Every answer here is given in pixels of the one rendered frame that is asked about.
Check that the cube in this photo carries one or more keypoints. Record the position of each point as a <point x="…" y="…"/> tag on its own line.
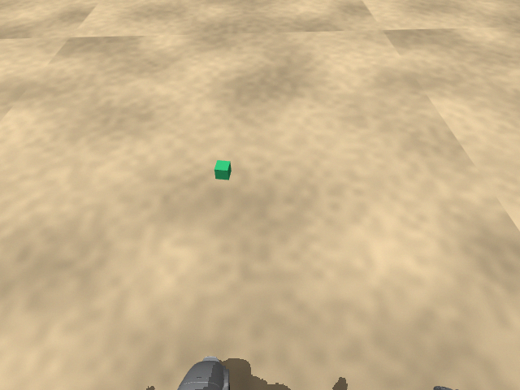
<point x="222" y="170"/>

